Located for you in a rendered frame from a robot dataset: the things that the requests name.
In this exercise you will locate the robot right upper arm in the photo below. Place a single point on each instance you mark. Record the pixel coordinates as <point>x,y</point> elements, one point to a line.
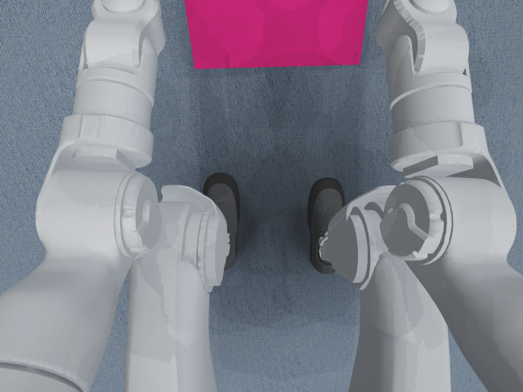
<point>454,233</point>

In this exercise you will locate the left robot shin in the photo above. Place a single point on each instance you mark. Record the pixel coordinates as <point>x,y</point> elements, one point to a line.
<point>181,193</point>

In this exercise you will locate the robot left forearm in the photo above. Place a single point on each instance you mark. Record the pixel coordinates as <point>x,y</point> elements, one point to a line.
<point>110,125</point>

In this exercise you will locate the carton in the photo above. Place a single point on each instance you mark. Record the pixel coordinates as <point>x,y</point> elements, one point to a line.
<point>275,33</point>

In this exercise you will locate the robot left upper arm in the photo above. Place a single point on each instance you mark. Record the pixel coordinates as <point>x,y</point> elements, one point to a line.
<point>56,322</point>

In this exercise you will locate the robot right foot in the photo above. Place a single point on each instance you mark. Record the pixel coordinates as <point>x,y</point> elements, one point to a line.
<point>326,199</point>

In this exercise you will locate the robot right forearm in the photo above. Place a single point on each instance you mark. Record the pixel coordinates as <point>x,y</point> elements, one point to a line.
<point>430,92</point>

